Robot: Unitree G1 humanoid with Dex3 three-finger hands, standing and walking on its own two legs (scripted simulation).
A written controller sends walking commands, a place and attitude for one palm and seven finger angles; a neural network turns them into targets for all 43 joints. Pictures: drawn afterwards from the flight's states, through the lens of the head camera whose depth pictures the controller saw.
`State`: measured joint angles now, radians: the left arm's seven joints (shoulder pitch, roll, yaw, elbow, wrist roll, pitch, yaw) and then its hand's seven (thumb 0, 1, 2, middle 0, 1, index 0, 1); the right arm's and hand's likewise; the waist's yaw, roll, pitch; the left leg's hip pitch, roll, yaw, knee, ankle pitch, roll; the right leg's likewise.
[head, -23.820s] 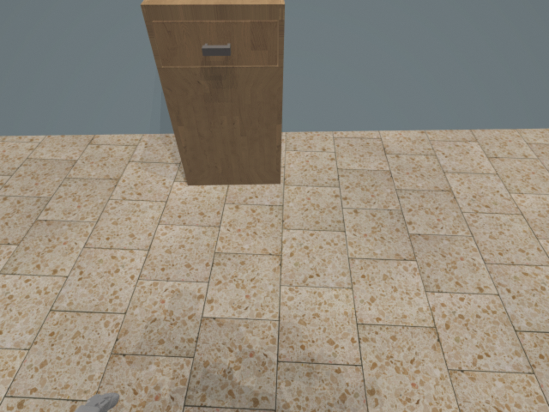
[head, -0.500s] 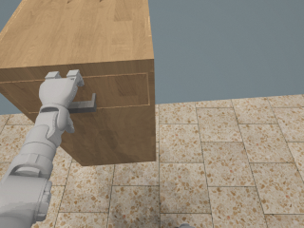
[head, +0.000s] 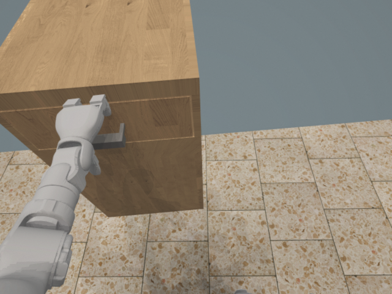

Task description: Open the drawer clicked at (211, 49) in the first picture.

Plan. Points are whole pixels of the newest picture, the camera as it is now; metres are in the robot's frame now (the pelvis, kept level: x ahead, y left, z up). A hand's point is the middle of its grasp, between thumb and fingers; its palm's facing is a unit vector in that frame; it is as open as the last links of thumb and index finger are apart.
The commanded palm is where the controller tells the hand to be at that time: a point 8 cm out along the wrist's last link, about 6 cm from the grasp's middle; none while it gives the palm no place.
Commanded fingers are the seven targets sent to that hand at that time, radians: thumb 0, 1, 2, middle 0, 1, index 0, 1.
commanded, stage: re-aim the fingers above the handle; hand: left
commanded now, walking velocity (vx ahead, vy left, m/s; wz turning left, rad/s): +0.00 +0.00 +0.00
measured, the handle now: (105, 134) +0.49 +0.24 -0.02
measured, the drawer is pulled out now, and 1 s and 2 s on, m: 0.00 0.00 0.00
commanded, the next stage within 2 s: lower the fingers behind the handle in 0.84 s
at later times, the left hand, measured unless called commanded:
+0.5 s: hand (100, 133) +0.45 +0.22 +0.04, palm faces +0.04 -0.02 -1.00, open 13.6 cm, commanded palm +0.42 +0.26 +0.10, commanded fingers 0.00 -0.50 0.30 -0.30 -1.20 -0.30 -1.20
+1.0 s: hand (94, 137) +0.44 +0.24 +0.04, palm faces +0.02 -0.01 -1.00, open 13.8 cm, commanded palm +0.42 +0.24 +0.09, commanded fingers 0.00 -0.50 0.30 -0.30 -1.20 -0.30 -1.20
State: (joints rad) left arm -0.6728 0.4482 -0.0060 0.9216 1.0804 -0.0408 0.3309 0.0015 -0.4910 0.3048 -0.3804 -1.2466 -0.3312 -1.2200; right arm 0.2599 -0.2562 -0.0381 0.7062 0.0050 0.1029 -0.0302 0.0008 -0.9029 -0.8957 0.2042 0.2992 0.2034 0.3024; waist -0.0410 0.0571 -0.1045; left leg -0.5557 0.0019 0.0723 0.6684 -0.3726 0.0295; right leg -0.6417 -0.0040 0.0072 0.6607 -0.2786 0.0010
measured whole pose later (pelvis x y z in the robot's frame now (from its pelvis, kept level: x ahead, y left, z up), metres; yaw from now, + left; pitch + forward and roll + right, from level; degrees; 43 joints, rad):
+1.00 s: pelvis -0.01 -0.01 +0.00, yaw +2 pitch +15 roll +0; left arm -0.69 0.48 -0.02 0.91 1.10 -0.14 0.35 0.00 -0.49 0.30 -0.32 -1.20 -0.32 -1.20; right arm 0.28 -0.28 -0.07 0.71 0.00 0.06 -0.05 0.00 -0.90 -0.90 0.20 0.30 0.20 0.30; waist -0.05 0.03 -0.09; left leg -0.60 0.00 0.03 0.71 -0.37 0.01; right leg -0.66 -0.01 -0.03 0.69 -0.29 -0.02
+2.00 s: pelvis -0.01 +0.00 -0.02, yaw +1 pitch +20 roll -1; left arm -0.71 0.46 -0.03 1.00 1.11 -0.10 0.39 0.00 -0.49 0.30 -0.29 -1.29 -0.32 -1.20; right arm 0.33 -0.26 -0.06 0.72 -0.01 0.08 -0.02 0.00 -0.90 -0.90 0.21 0.30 0.20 0.30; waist -0.05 0.04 -0.15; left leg -0.77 0.01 0.04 0.86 -0.44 0.03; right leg -0.83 0.00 -0.02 0.82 -0.33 0.00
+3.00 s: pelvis -0.02 +0.00 -0.02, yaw +1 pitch +19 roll -1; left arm -0.74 0.52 0.00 1.00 1.07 -0.11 0.30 0.00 -0.49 0.30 -0.31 -1.24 -0.32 -1.20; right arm 0.35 -0.26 -0.04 0.71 0.00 0.06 -0.05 0.00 -0.90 -0.90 0.21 0.30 0.20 0.30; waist -0.09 0.05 -0.12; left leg -0.76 0.01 0.04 0.84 -0.41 0.03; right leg -0.82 0.00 -0.02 0.79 -0.30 -0.01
